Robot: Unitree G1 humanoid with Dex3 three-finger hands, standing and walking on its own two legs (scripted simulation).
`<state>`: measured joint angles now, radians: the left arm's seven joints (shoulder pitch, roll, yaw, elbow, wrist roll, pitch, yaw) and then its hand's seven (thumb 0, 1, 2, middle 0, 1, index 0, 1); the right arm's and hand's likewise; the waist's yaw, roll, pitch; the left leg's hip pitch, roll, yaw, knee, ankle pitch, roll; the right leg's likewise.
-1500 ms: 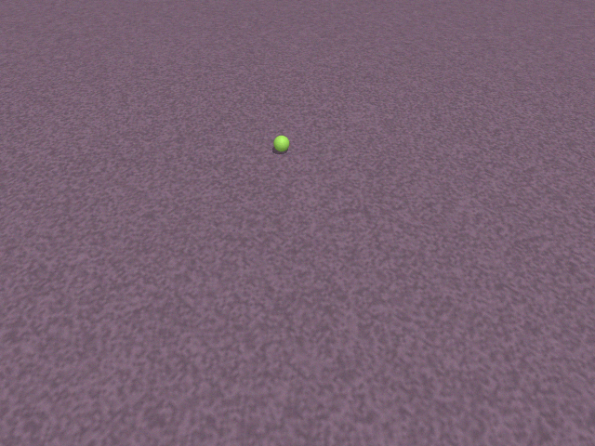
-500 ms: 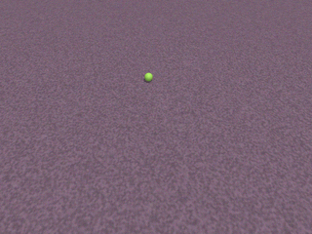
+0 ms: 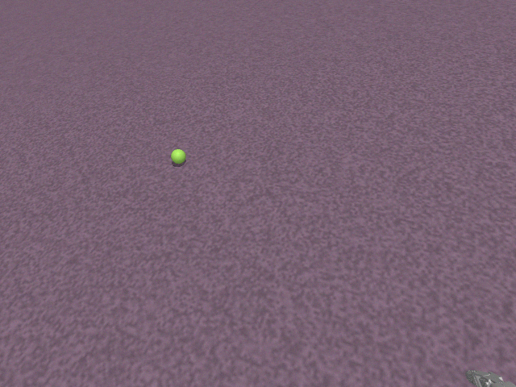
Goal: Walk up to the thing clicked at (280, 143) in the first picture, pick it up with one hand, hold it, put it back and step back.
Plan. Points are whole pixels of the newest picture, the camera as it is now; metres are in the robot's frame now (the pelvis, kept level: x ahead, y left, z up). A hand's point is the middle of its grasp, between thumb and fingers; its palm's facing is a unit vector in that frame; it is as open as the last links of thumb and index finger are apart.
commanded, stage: walk up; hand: left
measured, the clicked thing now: (178, 156) +1.47 +0.52 -0.70
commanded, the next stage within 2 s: none
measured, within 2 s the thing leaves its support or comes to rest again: neither
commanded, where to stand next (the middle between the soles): +1.15 +0.80 m, yaw -74 degrees
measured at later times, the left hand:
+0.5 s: hand (97, 242) +0.48 +0.41 -0.13, palm faces -0.36 -0.75 -0.55, open 7.3 cm
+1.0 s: hand (110, 160) +0.76 +0.44 -0.10, palm faces -0.44 -0.67 -0.60, open 7.3 cm
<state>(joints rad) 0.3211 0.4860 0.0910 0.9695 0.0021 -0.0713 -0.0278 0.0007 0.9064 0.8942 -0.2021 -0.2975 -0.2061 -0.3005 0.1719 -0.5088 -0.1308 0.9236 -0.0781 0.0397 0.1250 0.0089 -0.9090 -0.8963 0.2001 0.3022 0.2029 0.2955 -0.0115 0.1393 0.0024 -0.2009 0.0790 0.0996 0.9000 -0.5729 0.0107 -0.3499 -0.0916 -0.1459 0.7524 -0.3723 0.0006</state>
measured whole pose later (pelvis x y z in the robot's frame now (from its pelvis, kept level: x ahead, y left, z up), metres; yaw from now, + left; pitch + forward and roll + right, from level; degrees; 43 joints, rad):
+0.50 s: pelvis +0.29 +0.14 +0.00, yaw -19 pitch -1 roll -1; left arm 0.25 0.53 0.06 0.89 0.00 -0.07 0.07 0.01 0.91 0.89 -0.20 -0.30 -0.21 -0.30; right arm 0.19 -0.42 -0.11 0.77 -0.03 0.03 0.12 0.00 -0.91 -0.90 0.20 0.30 0.20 0.30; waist -0.08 -0.01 0.13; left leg -0.47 0.06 0.08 0.76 -0.29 0.01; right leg -0.44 -0.07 0.07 1.28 -0.43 -0.06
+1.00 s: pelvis +0.54 +0.21 -0.01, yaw -31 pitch -2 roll -2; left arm 0.35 0.43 0.03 0.81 0.02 -0.08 0.10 0.00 0.90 0.89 -0.21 -0.30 -0.21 -0.30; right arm 0.20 -0.48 -0.09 0.65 -0.06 0.07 0.11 0.01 -0.91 -0.90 0.20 0.30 0.21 0.30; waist -0.02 0.16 0.08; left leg -0.65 0.11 -0.13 1.19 -0.37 -0.01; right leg -0.40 -0.08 -0.05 0.76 -0.33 0.02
